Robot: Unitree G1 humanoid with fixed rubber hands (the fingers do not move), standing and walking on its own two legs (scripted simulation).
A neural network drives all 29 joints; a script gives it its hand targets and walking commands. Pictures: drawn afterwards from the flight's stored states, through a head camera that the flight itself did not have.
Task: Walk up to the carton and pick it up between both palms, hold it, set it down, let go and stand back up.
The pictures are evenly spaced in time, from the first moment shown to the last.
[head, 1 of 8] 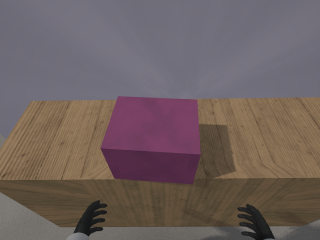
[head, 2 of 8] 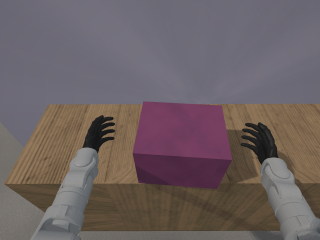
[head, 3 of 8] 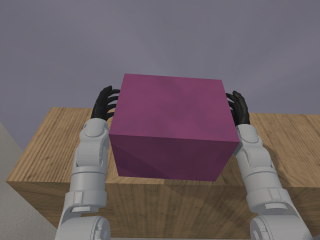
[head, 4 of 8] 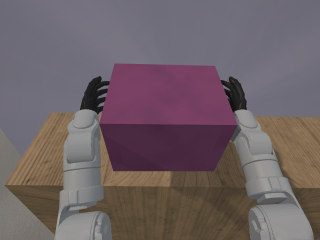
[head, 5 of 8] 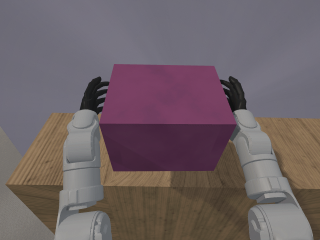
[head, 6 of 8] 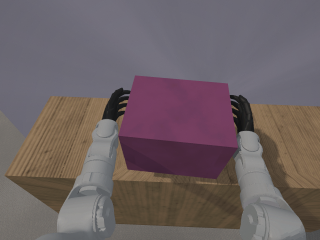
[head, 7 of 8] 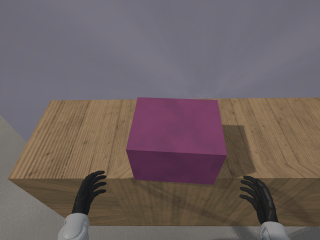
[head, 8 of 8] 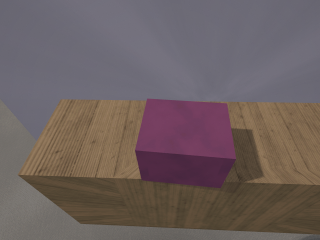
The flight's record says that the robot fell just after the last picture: no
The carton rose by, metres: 0.21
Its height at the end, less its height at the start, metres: +0.00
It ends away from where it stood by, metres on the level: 0.02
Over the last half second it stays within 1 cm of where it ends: yes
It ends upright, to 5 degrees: yes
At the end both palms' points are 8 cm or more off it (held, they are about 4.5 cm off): yes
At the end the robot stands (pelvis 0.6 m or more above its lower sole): yes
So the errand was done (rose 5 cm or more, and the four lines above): yes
